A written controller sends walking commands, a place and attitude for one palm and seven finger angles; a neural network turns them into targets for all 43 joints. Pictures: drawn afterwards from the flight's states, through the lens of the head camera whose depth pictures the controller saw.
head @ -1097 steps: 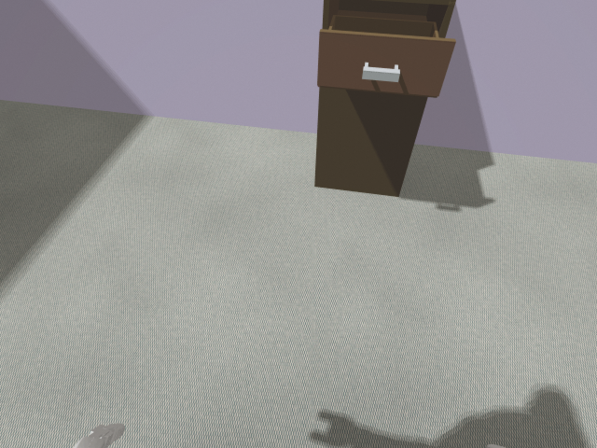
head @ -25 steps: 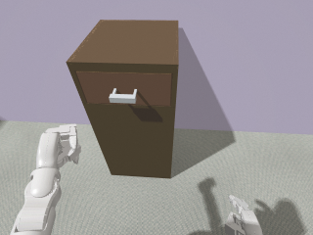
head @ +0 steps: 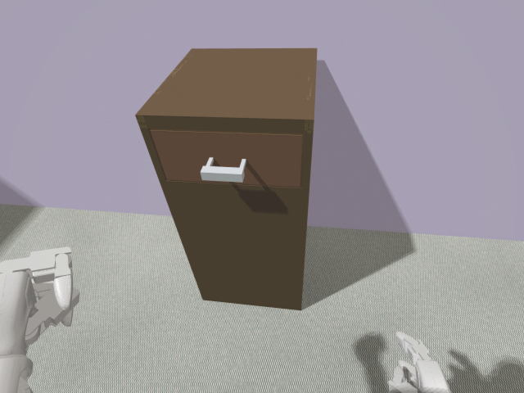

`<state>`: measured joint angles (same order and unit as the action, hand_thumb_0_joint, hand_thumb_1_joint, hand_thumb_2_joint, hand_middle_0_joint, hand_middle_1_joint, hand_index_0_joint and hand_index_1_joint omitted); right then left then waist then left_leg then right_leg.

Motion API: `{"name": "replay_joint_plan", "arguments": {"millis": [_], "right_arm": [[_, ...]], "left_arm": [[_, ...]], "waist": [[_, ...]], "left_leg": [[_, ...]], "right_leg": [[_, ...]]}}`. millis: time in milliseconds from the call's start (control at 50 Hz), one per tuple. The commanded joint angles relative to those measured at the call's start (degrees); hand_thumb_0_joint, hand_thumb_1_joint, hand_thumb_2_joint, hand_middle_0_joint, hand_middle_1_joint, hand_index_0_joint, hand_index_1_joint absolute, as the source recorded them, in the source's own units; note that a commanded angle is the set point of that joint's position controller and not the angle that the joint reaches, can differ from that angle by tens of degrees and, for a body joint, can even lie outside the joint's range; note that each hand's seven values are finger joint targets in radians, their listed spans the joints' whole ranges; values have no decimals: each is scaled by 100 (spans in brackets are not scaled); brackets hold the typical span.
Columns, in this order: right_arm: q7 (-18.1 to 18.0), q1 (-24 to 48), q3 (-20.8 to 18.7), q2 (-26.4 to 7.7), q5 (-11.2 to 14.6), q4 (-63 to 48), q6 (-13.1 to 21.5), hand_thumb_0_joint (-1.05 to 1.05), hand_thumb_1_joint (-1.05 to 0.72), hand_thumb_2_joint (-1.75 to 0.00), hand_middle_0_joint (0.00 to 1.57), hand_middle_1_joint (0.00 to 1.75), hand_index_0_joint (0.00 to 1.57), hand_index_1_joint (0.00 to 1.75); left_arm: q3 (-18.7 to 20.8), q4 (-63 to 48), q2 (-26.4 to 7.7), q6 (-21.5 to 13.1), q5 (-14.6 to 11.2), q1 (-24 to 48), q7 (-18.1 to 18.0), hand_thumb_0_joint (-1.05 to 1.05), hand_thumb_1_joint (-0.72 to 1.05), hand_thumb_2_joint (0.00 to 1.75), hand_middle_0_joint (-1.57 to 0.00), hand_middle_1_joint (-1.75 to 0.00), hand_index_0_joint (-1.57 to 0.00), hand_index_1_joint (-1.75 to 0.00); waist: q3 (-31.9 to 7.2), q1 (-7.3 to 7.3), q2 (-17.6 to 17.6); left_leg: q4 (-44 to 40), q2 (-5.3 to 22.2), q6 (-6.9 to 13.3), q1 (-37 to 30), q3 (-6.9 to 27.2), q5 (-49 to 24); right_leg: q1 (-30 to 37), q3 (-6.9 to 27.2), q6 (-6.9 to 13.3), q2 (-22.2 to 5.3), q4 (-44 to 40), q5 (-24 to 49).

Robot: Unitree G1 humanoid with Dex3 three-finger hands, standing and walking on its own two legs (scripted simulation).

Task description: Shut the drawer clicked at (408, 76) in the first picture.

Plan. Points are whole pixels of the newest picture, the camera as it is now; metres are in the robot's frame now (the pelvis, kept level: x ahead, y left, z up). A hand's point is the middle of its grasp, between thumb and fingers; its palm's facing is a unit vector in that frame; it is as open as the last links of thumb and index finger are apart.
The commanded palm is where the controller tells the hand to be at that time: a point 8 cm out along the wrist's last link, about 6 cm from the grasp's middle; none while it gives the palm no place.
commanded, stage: draw the hand back to the body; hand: left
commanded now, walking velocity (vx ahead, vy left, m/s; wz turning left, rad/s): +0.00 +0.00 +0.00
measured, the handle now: (224, 168) +0.62 +0.18 -0.01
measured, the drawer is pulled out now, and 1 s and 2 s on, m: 0.00 0.00 0.00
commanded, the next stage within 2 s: step back with the hand held close in 0.04 s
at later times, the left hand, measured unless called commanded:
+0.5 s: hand (89, 286) +0.19 +0.24 +0.14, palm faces +0.24 -0.83 -0.51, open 3.3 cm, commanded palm +0.13 +0.29 +0.17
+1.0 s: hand (15, 369) +0.09 +0.26 +0.16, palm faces +0.38 -0.80 -0.47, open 3.3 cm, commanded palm +0.03 +0.30 +0.17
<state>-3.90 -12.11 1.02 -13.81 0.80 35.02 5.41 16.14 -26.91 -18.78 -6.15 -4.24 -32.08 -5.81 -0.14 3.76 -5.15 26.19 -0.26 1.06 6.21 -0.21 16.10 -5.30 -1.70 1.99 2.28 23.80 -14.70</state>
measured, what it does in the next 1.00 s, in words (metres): shifts its weight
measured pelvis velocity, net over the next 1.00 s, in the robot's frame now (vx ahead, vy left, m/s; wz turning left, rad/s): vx -0.10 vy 0.02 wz -0.01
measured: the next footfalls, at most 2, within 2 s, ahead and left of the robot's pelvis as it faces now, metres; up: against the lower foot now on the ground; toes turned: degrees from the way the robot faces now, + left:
right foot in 1.46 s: -0.32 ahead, -0.10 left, +0.00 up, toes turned -7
left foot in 1.84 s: -0.11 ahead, +0.11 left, +0.00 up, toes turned -1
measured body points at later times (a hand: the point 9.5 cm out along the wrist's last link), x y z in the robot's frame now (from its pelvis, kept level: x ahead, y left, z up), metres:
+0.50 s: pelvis -0.01 +0.02 +0.00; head +0.01 +0.00 +0.45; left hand +0.18 +0.28 +0.17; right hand +0.14 -0.24 -0.09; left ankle -0.02 +0.11 -0.74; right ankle -0.01 -0.10 -0.74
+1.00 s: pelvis -0.10 +0.02 -0.02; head -0.09 +0.02 +0.43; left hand +0.07 +0.30 +0.18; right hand +0.07 -0.21 -0.09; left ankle -0.02 +0.11 -0.74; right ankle -0.02 -0.10 -0.74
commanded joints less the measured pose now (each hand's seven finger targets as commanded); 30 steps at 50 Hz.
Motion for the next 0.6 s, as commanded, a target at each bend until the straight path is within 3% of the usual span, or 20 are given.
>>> {"name": "replay_joint_plan", "arguments": {"millis": [0, 60, 140, 160, 180, 200, 300, 400, 440, 520, 540, 580], "right_arm": [[-123, 732, -218, -508, -21, -932, 341, 0, -90, -90, 20, 30, 20, 30], [-138, 778, -193, -467, -44, -947, 393, 0, -90, -90, 20, 30, 20, 30], [-110, 801, -161, -462, -63, -926, 486, 0, -90, -90, 20, 30, 20, 30], [-70, 701, -228, -650, -50, -1072, 308, 0, -90, -90, 20, 30, 20, 30], [-43, 661, -262, -543, -79, -924, 190, 0, -90, -90, 20, 30, 20, 30], [-4, 671, -275, -548, -76, -953, 90, 0, -90, -90, 20, 30, 20, 30], [64, 665, -407, -594, -48, -1094, -218, 0, -90, -90, 20, 30, 20, 30], [29, 748, -463, -560, 12, -1311, -395, 0, -90, -90, 20, 30, 20, 30], [-12, 804, -470, -578, 8, -1375, -415, 0, -90, -90, 20, 30, 20, 30], [-44, 718, -486, -559, 21, -1425, -411, 0, -90, -90, 20, 30, 20, 30], [-58, 725, -490, -601, -1, -1421, -390, 0, -90, -90, 20, 30, 20, 30], [-54, 668, -485, -594, -1, -1403, -365, 0, -90, -90, 20, 30, 20, 30]], "left_arm": [[571, -901, -917, -284, -20, 789, -115, 0, 90, 90, -140, -160, -140, -160], [601, -1151, -968, -319, -13, 771, -123, 0, 90, 90, -140, -160, -140, -160], [702, -1353, -1080, -320, 11, 695, -156, 0, 90, 90, -140, -160, -140, -160], [1455, -1674, -1735, -571, 30, 1246, -185, 0, 90, 90, -140, -160, -140, -160], [1201, -1106, -1297, -612, 57, 664, -145, 0, 90, 90, -140, -160, -140, -160], [970, -891, -1080, -590, 78, 407, -114, 0, 90, 90, -140, -160, -140, -160], [855, -824, -927, -675, 97, -79, -78, 0, 90, 90, -140, -160, -140, -160], [1154, -1236, -1233, -730, 78, -431, -144, 0, 90, 90, -140, -160, -140, -160], [1345, -1482, -1433, -752, 64, -475, -190, 0, 90, 90, -140, -160, -140, -160], [1328, -1639, -1392, -765, 81, -622, -239, 0, 90, 90, -140, -160, -140, -160], [1317, -1685, -1393, -775, 87, -620, -236, 0, 90, 90, -140, -160, -140, -160], [1240, -1603, -1297, -787, 114, -624, -246, 0, 90, 90, -140, -160, -140, -160]], "waist": [[47, -111, 612], [-286, -45, 225], [-403, 23, -26], [140, -291, 200], [70, -315, 459], [101, -338, 526], [-473, -367, 417], [-1064, -313, 544], [-1250, -283, 388], [-1237, -319, 266], [-1199, -306, 85], [-983, -341, 68]], "left_leg": [[-362, 112, 164, 41, 10, -682], [-333, 91, 151, -91, -17, -946], [-335, 87, 90, -91, 20, -1368], [-216, 175, 205, 284, 120, -922], [-107, 161, 195, 254, 152, -874], [-89, 168, 180, 219, 131, -948], [-284, 309, 148, 219, 92, -1818], [-276, 377, 139, 336, 124, -2581], [-244, 380, 139, 471, 147, -2698], [-266, 434, 162, 724, 191, -2542], [-321, 436, 171, 800, 221, -2428], [-462, 494, 208, 1098, 282, -1969]], "right_leg": [[-444, 259, -92, -249, -623, 348], [-183, 300, -64, -275, -535, 703], [41, 270, -34, -242, -442, 1215], [-554, 1080, -11, -541, -777, 1514], [-541, 1084, 14, -689, -796, 1609], [-614, 1098, 4, -711, -822, 1720], [-220, 688, -120, -601, -423, 2429], [152, 475, -202, -526, -31, 3064], [288, 475, -219, -523, 106, 3255], [257, 460, -261, -459, 269, 3118], [222, 451, -268, -430, 276, 2965], [170, 434, -289, -366, 312, 2485]]}}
